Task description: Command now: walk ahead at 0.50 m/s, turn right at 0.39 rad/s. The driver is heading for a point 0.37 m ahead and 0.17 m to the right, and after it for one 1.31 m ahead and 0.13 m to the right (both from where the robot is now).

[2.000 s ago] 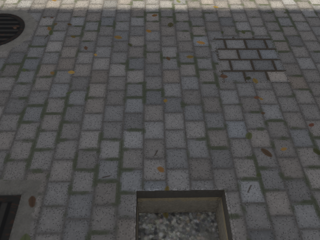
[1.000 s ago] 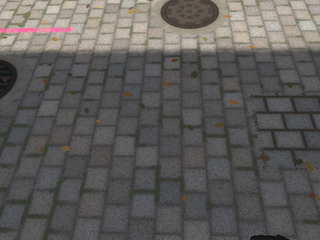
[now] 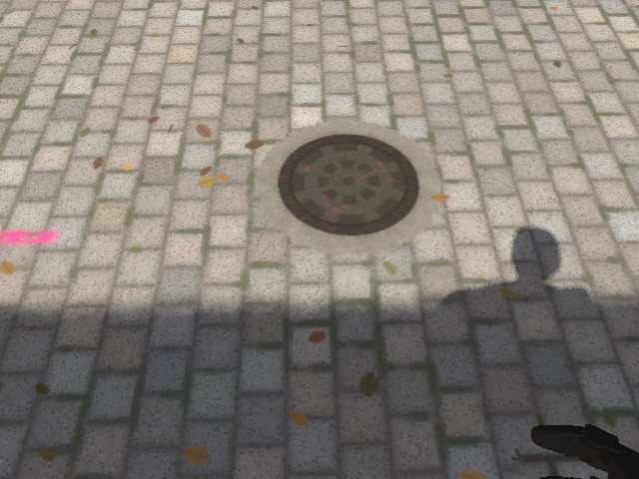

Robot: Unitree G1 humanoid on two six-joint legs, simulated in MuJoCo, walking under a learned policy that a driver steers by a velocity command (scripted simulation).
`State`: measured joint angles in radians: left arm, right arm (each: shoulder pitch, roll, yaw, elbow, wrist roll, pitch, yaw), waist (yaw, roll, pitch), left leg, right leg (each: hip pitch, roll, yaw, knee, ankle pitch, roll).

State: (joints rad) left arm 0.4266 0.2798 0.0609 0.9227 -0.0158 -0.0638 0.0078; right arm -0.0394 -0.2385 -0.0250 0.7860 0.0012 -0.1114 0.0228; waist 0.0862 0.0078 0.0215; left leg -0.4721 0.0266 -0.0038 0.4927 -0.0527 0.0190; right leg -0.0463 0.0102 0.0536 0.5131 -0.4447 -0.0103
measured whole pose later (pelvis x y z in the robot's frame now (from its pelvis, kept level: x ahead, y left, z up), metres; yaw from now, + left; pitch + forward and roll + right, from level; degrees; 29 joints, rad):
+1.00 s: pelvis +0.51 -0.12 +0.01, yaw -15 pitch +2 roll -2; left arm 0.30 0.26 0.07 0.81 0.00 -0.07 0.01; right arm 0.11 -0.26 -0.05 0.80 0.02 -0.06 0.05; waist 0.05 0.05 0.01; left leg -0.64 0.06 0.01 0.59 0.05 0.04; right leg 0.09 0.06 -0.11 0.21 -0.35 -0.04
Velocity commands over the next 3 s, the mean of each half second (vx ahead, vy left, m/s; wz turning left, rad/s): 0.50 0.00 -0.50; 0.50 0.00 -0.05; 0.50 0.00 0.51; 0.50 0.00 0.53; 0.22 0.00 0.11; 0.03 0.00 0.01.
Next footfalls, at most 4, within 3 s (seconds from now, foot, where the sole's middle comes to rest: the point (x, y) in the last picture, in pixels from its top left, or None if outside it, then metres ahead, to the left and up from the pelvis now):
0.52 right None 0.38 -0.18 -0.76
1.08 left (391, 354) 0.75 -0.07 -0.76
1.54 right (483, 273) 1.00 -0.30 -0.76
2.04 left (353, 205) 1.20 0.04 -0.76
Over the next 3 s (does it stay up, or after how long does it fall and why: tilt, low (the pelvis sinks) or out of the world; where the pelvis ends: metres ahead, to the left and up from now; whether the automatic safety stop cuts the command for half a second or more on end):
stays up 1.26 -0.07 0.01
